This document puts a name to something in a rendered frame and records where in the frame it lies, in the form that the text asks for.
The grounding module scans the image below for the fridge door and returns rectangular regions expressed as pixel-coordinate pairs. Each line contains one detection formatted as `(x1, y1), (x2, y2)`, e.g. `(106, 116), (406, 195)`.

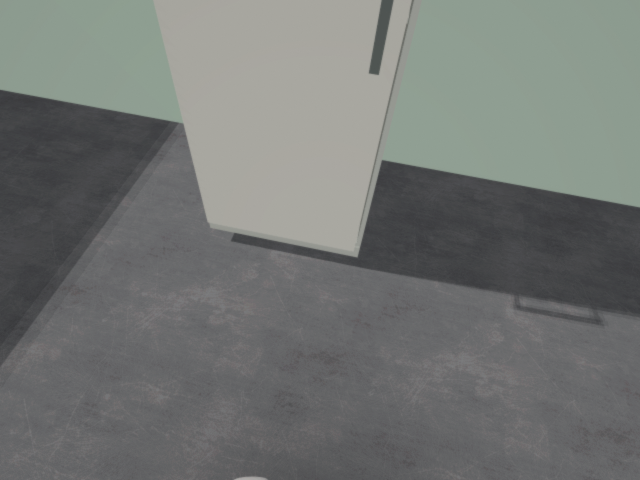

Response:
(153, 0), (412, 252)

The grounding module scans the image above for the handle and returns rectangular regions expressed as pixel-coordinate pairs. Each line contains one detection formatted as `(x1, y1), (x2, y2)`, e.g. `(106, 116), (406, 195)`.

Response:
(369, 0), (394, 75)

